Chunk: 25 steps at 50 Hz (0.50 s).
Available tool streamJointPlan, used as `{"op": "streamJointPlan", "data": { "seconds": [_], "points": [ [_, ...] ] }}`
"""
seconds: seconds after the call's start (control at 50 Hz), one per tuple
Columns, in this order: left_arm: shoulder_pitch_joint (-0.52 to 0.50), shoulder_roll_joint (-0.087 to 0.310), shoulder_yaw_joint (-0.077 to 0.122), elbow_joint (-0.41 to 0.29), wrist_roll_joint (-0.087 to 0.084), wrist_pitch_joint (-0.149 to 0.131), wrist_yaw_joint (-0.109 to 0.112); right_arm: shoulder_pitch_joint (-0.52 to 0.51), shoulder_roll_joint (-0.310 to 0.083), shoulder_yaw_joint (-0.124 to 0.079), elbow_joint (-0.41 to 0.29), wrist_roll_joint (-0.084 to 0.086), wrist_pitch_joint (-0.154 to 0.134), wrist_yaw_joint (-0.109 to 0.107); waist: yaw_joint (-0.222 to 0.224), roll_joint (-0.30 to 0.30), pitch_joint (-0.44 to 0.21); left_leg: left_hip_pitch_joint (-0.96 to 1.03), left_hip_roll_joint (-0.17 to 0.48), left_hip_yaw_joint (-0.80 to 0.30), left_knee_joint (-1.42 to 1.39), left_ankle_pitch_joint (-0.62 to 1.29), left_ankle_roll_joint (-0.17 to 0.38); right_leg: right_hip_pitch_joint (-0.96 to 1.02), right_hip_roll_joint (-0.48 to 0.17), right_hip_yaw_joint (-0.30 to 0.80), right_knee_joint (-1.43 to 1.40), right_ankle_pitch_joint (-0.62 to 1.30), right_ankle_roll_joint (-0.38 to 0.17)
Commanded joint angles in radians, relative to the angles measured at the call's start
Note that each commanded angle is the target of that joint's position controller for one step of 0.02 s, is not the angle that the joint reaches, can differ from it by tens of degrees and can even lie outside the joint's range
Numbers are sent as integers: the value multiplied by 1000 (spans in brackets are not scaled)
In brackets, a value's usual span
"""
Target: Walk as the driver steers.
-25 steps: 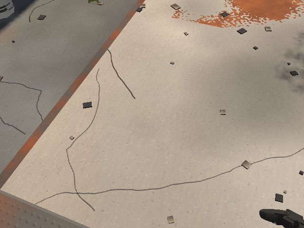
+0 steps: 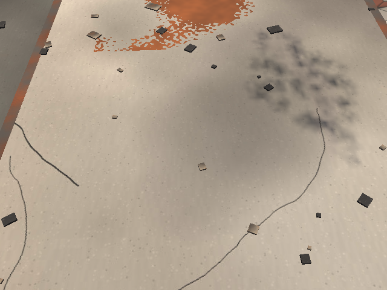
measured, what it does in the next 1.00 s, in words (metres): steps on the spot, turning right: right foot, then left foot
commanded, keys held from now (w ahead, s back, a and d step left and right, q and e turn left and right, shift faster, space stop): e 0.38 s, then no key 0.62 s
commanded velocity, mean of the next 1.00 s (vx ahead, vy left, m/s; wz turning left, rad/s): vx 0.03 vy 0.00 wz -0.34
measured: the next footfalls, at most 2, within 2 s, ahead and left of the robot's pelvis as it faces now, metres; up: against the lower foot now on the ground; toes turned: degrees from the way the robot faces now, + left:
right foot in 0.08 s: +0.17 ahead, -0.12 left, +0.00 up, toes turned -5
left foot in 0.54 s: +0.18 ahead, +0.11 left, +0.00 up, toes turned -19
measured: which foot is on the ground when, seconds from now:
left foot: down 0.00-0.08, up 0.10-0.52, down 0.54-1.00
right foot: up 0.00-0.06, down 0.08-0.54, up 0.56-0.82, down 0.84-1.00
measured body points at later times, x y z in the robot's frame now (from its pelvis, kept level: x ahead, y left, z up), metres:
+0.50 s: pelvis +0.08 -0.01 -0.01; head +0.12 -0.02 +0.44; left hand +0.32 +0.22 -0.09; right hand +0.16 -0.31 -0.11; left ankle +0.14 +0.12 -0.73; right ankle +0.13 -0.12 -0.74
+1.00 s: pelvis +0.08 +0.00 +0.00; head +0.09 -0.01 +0.45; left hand +0.30 +0.19 -0.11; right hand +0.12 -0.28 -0.12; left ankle +0.14 +0.12 -0.74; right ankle +0.03 -0.12 -0.74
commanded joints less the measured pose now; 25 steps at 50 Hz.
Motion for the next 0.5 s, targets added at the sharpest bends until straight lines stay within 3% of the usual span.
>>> {"op": "streamJointPlan", "data": {
  "seconds": [0.02, 0.06, 0.08, 0.1, 0.12, 0.14, 0.16, 0.18, 0.2, 0.24, 0.3, 0.38, 0.46, 0.5],
  "points": [
    [1, 90, 30, -96, 1, 2, -16, -62, -188, -49, -68, 28, 11, -7, 39, 112, -70, 25, 309, -96, 37, 556, 144, 95, 21, -35, -63, -92, -38],
    [116, 131, 57, -80, 4, -2, -9, -61, -168, -46, -65, 36, 23, -7, 98, 70, -131, 4, 243, -48, 279, 612, 81, 283, 96, -74, -220, 5, -93],
    [204, 242, 93, -72, 5, -4, 14, -5, -140, -35, -68, 7, 22, -3, 117, -92, -198, -152, 158, -17, 535, 393, 0, 498, 4, 96, -261, 437, -155],
    [186, 346, 105, -100, 18, -6, 31, 43, -58, -2, -115, -46, 18, 4, 40, -307, -271, -533, -20, -62, 897, -421, -89, 754, -255, 512, -241, 717, -380],
    [204, 271, 83, -124, 23, -18, 19, -5, -108, -8, -108, -23, 13, 13, 111, -163, -427, -571, -31, -299, 1016, -441, -73, 761, -288, 621, -314, 523, -435],
    [151, 228, 69, -132, 18, -29, 14, -72, -133, -15, -124, 11, 17, 15, 105, -87, -345, -614, -1, -321, 1024, -356, -51, 694, -251, 517, -337, 412, -388],
    [103, 192, 60, -129, -2, -30, 19, -90, -123, -14, -120, 5, 23, 6, 79, -20, -267, -622, 31, -321, 957, -277, -44, 604, -196, 436, -348, 280, -322],
    [57, 164, 51, -137, -12, -22, 27, -105, -130, -17, -116, -10, 32, -7, 61, -6, -216, -601, 50, -324, 884, -219, -46, 514, -160, 393, -368, 190, -281],
    [25, 158, 47, -147, -5, -15, 34, -102, -137, -21, -118, -14, 42, -12, 34, -34, -195, -537, 51, -321, 836, -176, -47, 424, -126, 361, -388, 151, -263],
    [10, 167, 50, -164, 13, -10, 43, -81, -116, -18, -112, -13, 50, -12, 17, -63, -197, -474, 20, -306, 757, -132, -56, 364, -91, 334, -400, 166, -256],
    [37, 187, 60, -165, 5, -6, 60, -99, -89, -7, -111, -12, 52, -17, 33, -67, -210, -453, 0, -319, 617, -102, -77, 365, -79, 346, -393, 111, -254],
    [30, 189, 62, -177, 5, 9, 70, -133, -92, -5, -118, -6, 53, -10, 52, -102, -189, -400, -18, -332, 487, -64, -82, 320, -56, 400, -403, -105, -233],
    [37, 165, 50, -179, 10, 20, 63, -112, -98, -7, -114, -1, 40, 6, 65, -131, -192, -320, -13, -308, 366, -79, -61, 338, -65, 437, -363, -85, -220],
    [25, 150, 39, -179, 3, 28, 63, -66, -84, -6, -103, -5, 31, 19, 35, -126, -185, -210, -18, -274, 186, 15, -29, 315, -41, 426, -319, -62, -189]
  ]
}}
